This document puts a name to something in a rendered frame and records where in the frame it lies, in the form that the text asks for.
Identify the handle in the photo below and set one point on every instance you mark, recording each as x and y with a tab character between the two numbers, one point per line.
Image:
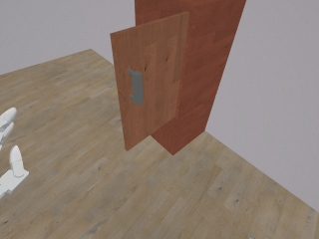
137	85

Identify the cupboard door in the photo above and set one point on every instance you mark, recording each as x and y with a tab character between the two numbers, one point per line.
156	50

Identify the robot left hand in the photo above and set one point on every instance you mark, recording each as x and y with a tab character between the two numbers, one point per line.
17	174

